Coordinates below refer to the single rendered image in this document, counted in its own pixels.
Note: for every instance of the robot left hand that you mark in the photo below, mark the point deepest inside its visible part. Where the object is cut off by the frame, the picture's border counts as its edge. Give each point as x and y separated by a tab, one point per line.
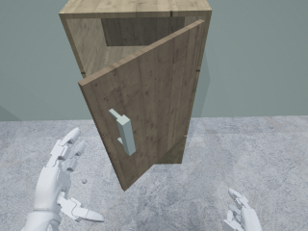
56	175

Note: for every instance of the robot left forearm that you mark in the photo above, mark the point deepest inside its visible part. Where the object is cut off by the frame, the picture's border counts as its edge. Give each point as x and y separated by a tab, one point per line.
42	220

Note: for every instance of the cupboard door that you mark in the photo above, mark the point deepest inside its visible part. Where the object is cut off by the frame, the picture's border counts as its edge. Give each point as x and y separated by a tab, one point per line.
153	87

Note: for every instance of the robot right hand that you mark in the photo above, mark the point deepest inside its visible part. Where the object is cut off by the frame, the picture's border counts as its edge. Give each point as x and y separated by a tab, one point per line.
246	217

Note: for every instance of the handle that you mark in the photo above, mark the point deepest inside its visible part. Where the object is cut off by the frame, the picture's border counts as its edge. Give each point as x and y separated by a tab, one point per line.
126	133

